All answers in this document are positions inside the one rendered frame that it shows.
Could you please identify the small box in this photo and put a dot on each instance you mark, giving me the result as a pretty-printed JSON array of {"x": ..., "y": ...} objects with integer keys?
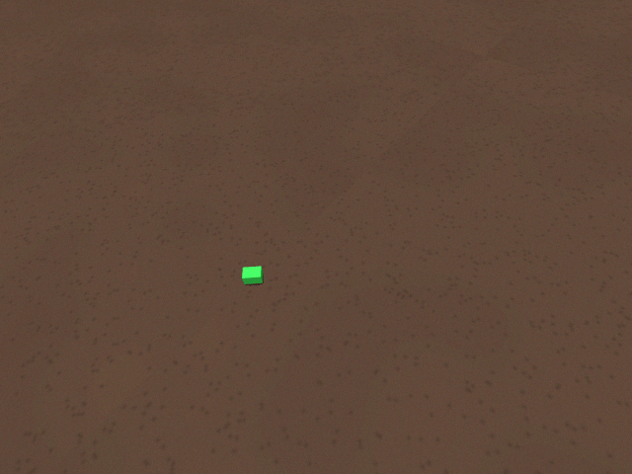
[{"x": 252, "y": 275}]

